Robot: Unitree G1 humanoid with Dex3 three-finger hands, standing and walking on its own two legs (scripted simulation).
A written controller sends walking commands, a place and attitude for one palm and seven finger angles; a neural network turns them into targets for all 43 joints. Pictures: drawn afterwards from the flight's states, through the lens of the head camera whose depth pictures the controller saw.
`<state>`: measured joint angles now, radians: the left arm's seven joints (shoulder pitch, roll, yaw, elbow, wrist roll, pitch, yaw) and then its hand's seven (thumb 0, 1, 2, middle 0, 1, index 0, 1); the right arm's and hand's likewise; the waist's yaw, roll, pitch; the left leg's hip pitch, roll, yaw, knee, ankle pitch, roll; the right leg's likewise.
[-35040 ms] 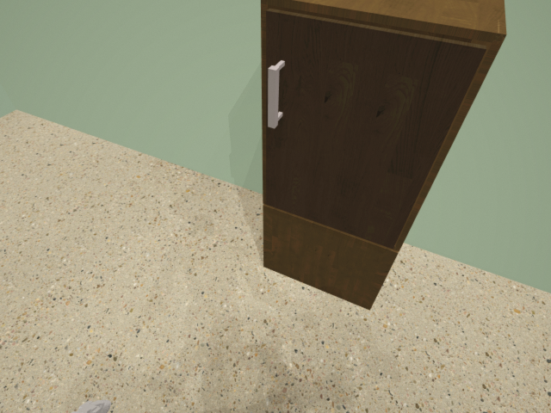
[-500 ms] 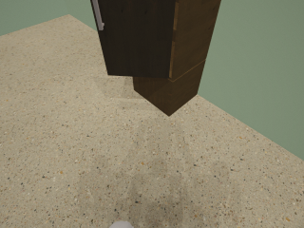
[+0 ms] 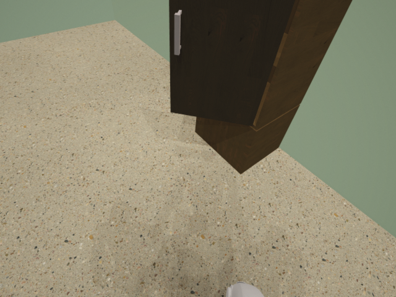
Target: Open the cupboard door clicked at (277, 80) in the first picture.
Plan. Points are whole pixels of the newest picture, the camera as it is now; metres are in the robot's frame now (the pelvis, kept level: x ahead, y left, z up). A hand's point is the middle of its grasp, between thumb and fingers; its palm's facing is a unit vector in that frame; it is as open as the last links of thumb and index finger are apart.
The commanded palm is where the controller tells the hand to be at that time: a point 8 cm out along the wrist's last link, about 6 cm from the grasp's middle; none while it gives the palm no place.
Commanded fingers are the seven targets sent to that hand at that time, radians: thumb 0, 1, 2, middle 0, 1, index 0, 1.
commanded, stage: take the last steps up to it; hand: left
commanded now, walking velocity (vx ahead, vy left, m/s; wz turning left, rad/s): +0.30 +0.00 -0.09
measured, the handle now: (178, 33) +0.98 +0.15 +0.07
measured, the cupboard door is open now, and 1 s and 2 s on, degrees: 41 41 41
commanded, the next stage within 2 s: come to a stop and stand still in 0.80 s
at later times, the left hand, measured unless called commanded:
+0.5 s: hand (145, 242) +0.28 +0.15 -0.18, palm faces +0.03 -0.98 -0.20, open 7.1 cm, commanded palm none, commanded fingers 0.00 0.90 0.90 -0.20 -0.30 -0.20 -0.30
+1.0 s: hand (140, 199) +0.41 +0.19 -0.19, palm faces +0.02 -0.99 -0.15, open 7.4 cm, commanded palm none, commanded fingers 0.00 0.90 0.90 -0.20 -0.30 -0.20 -0.30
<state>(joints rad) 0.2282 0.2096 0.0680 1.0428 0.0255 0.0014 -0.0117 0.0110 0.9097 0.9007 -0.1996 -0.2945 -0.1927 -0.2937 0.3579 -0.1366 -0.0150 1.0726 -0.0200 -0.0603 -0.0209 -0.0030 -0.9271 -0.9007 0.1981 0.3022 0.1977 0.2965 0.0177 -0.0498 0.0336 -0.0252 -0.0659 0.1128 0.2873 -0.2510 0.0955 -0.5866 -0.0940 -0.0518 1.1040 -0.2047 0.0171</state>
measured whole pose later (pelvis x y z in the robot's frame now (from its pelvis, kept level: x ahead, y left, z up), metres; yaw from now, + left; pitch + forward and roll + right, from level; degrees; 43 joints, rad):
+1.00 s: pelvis +0.39 +0.03 -0.01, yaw -3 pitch -1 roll +0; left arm 0.26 0.15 0.04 1.07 0.02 -0.01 0.01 0.01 0.91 0.90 -0.20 -0.29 -0.19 -0.29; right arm 0.15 -0.15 -0.03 1.01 -0.02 -0.07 -0.04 -0.03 -0.95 -0.90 0.20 0.30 0.20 0.30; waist 0.03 -0.04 0.08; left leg -0.25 0.00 0.13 0.46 -0.21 0.05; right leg -0.44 -0.08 -0.04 1.00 -0.37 0.01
